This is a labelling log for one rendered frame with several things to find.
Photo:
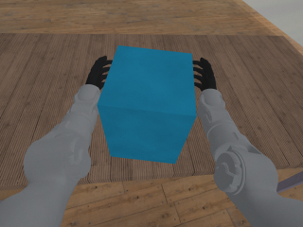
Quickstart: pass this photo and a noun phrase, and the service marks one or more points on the left robot forearm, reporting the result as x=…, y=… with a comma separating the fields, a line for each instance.
x=81, y=118

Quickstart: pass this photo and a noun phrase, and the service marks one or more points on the left robot upper arm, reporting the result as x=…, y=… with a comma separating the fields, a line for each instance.
x=53, y=168

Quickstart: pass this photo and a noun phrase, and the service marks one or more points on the left robot hand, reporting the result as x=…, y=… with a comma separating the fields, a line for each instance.
x=95, y=76

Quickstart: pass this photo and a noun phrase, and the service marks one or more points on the right robot upper arm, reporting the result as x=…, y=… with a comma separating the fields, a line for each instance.
x=250, y=181

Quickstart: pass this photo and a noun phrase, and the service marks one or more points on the right robot hand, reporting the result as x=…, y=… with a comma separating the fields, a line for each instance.
x=207, y=78

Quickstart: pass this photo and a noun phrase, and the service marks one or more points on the right robot forearm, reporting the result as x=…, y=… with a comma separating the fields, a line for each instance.
x=220, y=130

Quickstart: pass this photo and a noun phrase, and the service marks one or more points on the carton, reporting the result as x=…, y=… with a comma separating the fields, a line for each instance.
x=147, y=105

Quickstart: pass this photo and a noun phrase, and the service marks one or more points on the table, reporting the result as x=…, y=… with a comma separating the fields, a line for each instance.
x=260, y=78

